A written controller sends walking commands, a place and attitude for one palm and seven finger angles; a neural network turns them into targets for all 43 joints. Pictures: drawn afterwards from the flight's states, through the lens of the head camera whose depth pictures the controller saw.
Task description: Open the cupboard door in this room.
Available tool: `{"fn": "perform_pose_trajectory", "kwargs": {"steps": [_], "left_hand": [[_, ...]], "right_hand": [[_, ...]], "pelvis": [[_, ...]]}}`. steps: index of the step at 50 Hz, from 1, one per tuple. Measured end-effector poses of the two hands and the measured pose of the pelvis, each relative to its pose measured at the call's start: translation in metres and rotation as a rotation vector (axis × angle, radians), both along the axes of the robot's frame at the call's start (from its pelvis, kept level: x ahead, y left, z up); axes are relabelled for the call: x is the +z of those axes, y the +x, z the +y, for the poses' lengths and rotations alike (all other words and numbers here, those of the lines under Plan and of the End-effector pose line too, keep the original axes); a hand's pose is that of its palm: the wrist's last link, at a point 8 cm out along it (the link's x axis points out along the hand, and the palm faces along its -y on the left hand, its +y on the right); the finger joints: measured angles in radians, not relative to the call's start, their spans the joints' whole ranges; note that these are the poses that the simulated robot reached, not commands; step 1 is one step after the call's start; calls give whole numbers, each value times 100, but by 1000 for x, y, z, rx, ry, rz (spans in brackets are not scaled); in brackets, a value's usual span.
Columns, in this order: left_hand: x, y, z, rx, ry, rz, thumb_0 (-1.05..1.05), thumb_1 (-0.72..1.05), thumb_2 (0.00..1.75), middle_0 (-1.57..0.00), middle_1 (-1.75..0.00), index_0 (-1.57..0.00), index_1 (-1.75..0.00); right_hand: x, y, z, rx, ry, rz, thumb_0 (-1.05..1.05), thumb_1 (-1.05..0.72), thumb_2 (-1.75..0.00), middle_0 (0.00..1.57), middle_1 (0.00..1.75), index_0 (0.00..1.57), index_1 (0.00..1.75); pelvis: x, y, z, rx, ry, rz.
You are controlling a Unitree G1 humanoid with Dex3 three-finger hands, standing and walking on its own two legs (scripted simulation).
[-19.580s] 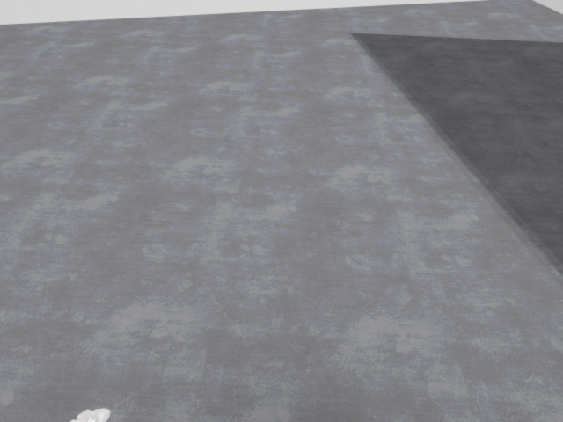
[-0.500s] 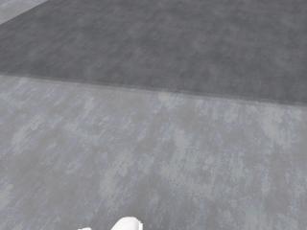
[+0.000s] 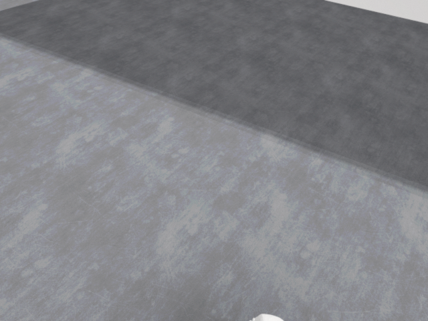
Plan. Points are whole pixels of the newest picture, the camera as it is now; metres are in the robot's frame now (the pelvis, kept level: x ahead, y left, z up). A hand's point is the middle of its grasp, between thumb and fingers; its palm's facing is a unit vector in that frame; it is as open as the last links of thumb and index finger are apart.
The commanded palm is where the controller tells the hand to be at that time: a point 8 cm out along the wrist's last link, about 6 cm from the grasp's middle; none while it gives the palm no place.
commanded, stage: turn or walk to find it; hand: left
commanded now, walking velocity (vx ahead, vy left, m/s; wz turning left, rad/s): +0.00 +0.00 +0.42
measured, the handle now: out of the picture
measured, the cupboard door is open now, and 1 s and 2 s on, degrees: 0 0 0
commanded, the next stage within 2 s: none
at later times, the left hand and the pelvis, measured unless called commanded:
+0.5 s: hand out of the picture -0.01 +0.14 -0.16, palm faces +0.25 -0.93 -0.27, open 7.3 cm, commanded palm none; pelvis -0.01 -0.05 +0.00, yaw +14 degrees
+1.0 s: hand out of the picture -0.06 +0.21 -0.17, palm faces +0.44 -0.87 -0.24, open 7.4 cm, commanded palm none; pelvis -0.04 -0.01 +0.00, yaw +24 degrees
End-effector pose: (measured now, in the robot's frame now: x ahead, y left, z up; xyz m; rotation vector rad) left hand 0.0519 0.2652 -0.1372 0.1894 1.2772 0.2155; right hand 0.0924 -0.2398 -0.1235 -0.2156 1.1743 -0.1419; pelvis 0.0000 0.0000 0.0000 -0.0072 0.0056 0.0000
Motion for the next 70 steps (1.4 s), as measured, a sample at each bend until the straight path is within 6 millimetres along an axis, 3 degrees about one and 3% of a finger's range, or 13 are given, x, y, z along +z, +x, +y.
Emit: {"fn": "perform_pose_trajectory", "kwargs": {"steps": [5,10,16,22,28,34,37,42,47,52,58,62,70], "left_hand": [[8,17,-18,-3,10,-66,0,91,90,-20,-30,-20,-30],[12,21,-46,4,37,-136,0,91,90,-20,-30,-20,-30],[21,-14,-71,72,37,-113,0,90,90,-20,-30,-20,-30],[17,-56,-81,159,19,-44,0,91,90,-20,-30,-20,-30],[7,-106,-73,251,-2,24,0,91,90,-20,-30,-20,-30],[-19,-161,-47,354,-32,86,0,90,90,-20,-30,-20,-30],[-24,-177,-35,383,-36,123,0,91,90,-20,-30,-20,-30],[-12,-173,-21,406,-38,81,1,91,90,-20,-30,-20,-30],[-3,-155,-15,409,-21,9,1,91,90,-20,-30,-20,-30],[4,-129,-19,400,1,-50,0,91,90,-20,-30,-20,-30],[11,-102,-39,396,51,-129,0,91,90,-20,-30,-20,-30],[20,-108,-60,427,68,-139,0,91,90,-20,-30,-20,-30],[21,-153,-95,539,44,-65,0,90,90,-20,-30,-20,-30]], "right_hand": [[-12,-14,-9,1,32,37,1,-90,-90,20,30,21,30],[-35,-28,-33,3,65,88,1,-90,-90,20,30,21,30],[-37,-31,-57,42,58,152,1,-91,-90,20,30,20,30],[-30,-24,-63,101,34,183,1,-91,-90,20,30,20,30],[-23,4,-44,198,4,162,1,-91,-90,19,30,20,30],[-16,45,3,317,-25,33,1,-91,-90,19,30,20,30],[-7,54,25,355,-25,-20,1,-91,-90,20,30,20,30],[5,54,45,393,-23,-29,1,-91,-90,20,30,21,30],[3,46,49,406,-6,-2,1,-91,-90,20,30,21,30],[-7,33,36,396,8,52,1,-90,-90,20,30,21,30],[-33,23,2,388,26,136,1,-90,-90,20,30,21,30],[-38,26,-15,407,22,181,1,-91,-90,20,30,21,30],[-32,46,-19,494,4,199,1,-91,-90,20,30,20,30]], "pelvis": [[-2,-3,-14,39,12,3],[-12,-7,-37,85,30,6],[-5,-10,-51,152,43,-8],[-1,-12,-56,209,51,-6],[-2,-18,-48,264,44,-3],[-16,-31,-23,325,8,-2],[-15,-37,-15,331,13,-9],[-3,-41,-7,370,-8,-6],[1,-41,-7,404,-10,4],[0,-39,-17,440,-2,12],[-10,-30,-42,490,23,24],[-7,-28,-53,534,37,13],[-1,-27,-62,615,58,4]]}}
